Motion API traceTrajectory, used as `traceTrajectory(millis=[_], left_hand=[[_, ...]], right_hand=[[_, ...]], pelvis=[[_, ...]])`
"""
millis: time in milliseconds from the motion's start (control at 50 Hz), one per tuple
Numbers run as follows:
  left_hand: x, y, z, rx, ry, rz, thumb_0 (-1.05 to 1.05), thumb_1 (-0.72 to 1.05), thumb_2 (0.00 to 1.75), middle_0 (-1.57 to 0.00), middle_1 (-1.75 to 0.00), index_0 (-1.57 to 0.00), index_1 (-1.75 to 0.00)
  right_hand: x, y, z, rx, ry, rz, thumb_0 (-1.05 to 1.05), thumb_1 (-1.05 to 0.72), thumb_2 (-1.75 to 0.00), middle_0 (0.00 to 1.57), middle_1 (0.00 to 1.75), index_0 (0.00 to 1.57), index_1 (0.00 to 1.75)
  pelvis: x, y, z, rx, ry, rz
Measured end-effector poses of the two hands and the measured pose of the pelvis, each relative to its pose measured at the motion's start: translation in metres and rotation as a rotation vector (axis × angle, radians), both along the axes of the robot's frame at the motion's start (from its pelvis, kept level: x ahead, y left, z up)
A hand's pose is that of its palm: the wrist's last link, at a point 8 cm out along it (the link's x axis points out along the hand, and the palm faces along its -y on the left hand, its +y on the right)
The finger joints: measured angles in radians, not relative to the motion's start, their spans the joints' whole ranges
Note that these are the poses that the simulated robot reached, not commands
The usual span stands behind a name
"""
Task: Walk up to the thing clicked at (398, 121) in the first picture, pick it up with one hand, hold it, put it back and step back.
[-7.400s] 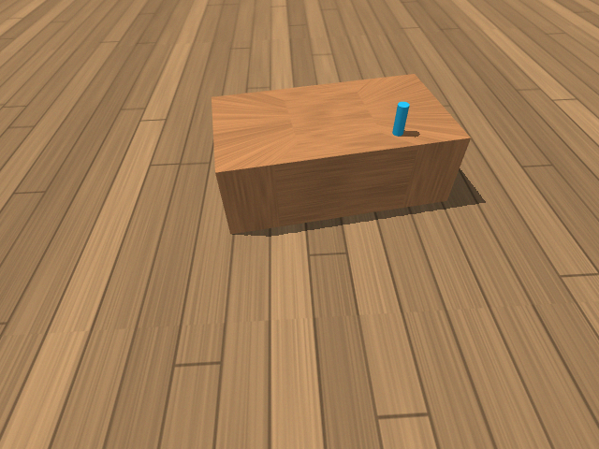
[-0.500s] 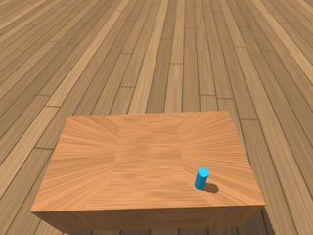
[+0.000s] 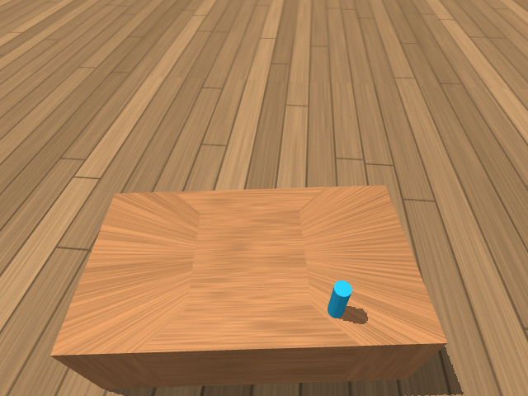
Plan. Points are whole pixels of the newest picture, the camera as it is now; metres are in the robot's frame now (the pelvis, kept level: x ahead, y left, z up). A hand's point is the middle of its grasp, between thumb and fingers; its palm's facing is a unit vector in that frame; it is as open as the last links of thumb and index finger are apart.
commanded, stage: stand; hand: right
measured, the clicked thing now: (338, 300) +0.44 -0.17 -0.36
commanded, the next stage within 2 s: go down in 0.26 s
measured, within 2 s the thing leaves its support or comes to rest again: neither
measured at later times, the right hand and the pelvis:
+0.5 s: hand out of the picture +0.12 -0.25 -0.16, palm faces +0.07 +0.95 -0.31, open 8.7 cm; pelvis -0.01 +0.00 -0.01, yaw -2 degrees
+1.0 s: hand out of the picture +0.13 -0.26 -0.16, palm faces +0.04 +0.95 -0.32, open 17.0 cm; pelvis +0.00 -0.01 -0.03, yaw -3 degrees
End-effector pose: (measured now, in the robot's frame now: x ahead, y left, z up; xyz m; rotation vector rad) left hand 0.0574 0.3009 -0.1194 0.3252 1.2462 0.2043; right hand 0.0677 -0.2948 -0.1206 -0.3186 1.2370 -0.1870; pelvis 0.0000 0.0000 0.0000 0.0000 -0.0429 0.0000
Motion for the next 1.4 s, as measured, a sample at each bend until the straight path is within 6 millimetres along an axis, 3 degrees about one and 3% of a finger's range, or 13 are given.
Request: traceTrajectory(millis=[380, 440, 540, 620, 760, 960, 1200, 1400], left_hand=[[0.003, 0.000, 0.000, 0.002, -0.001, -0.007, 0.00, 0.91, 0.90, -0.20, -0.30, -0.21, -0.30], [0.009, -0.005, 0.002, -0.002, -0.074, -0.007, 0.01, 0.91, 0.90, -0.21, -0.30, -0.21, -0.30], [0.020, -0.021, 0.001, -0.026, -0.155, -0.011, 0.01, 0.90, 0.92, -0.21, -0.30, -0.21, -0.31], [0.023, -0.033, 0.002, -0.040, -0.202, -0.005, 0.01, 0.90, 0.91, -0.21, -0.30, -0.21, -0.31], [0.040, -0.050, 0.004, -0.063, -0.287, -0.025, 0.01, 0.90, 0.90, -0.21, -0.30, -0.21, -0.30], [0.074, -0.066, 0.003, -0.050, -0.362, -0.099, 0.01, 0.89, 0.90, -0.21, -0.30, -0.20, -0.31], [0.094, -0.071, -0.003, -0.028, -0.426, -0.086, 0.01, 0.89, 0.91, -0.21, -0.30, -0.20, -0.31], [0.099, -0.071, -0.007, -0.031, -0.458, -0.097, 0.01, 0.89, 0.90, -0.21, -0.29, -0.20, -0.30]], right_hand=[[0.002, 0.000, 0.000, 0.001, -0.006, -0.002, 0.01, -0.90, -0.89, 0.20, 0.30, 0.20, 0.30], [0.017, 0.003, 0.001, 0.009, -0.089, -0.039, 0.01, -0.86, -0.85, 0.17, 0.26, 0.17, 0.26], [0.053, 0.003, -0.003, 0.032, -0.166, -0.044, 0.01, -0.66, -0.65, 0.11, 0.16, 0.11, 0.16], [0.068, -0.004, -0.001, 0.023, -0.171, -0.008, 0.01, -0.45, -0.44, 0.10, 0.10, 0.09, 0.10], [0.063, -0.010, 0.003, 0.011, -0.108, -0.007, 0.01, -0.08, -0.19, 0.09, 0.05, 0.08, 0.05], [0.052, -0.013, -0.006, 0.022, -0.103, -0.036, 0.00, 0.39, -0.07, 0.06, 0.05, 0.06, 0.05], [0.073, -0.016, 0.001, 0.013, -0.169, -0.010, 0.00, 0.56, -0.03, 0.05, 0.06, 0.05, 0.05], [0.067, -0.015, 0.002, 0.015, -0.160, -0.025, 0.00, 0.58, -0.03, 0.05, 0.06, 0.06, 0.05]], pelvis=[[0.001, 0.001, 0.000, 0.000, 0.000, -0.005], [-0.004, 0.001, -0.003, 0.001, 0.028, -0.022], [-0.014, 0.003, -0.010, 0.001, 0.087, -0.030], [-0.014, 0.002, -0.013, 0.006, 0.111, -0.026], [-0.010, -0.005, -0.015, 0.018, 0.121, -0.030], [-0.003, -0.012, -0.025, 0.027, 0.160, -0.047], [0.013, -0.017, -0.038, 0.050, 0.197, -0.057], [0.013, -0.014, -0.047, 0.055, 0.217, -0.064]])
